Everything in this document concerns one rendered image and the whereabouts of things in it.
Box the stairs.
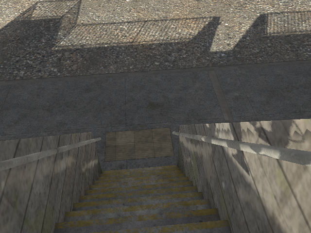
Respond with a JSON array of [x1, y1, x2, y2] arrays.
[[53, 165, 232, 233]]

